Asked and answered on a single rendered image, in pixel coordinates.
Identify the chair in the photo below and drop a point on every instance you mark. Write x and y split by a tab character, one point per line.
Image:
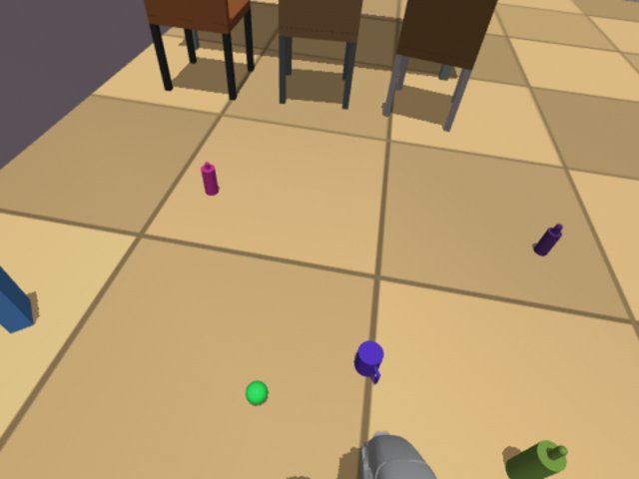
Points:
448	32
333	20
218	16

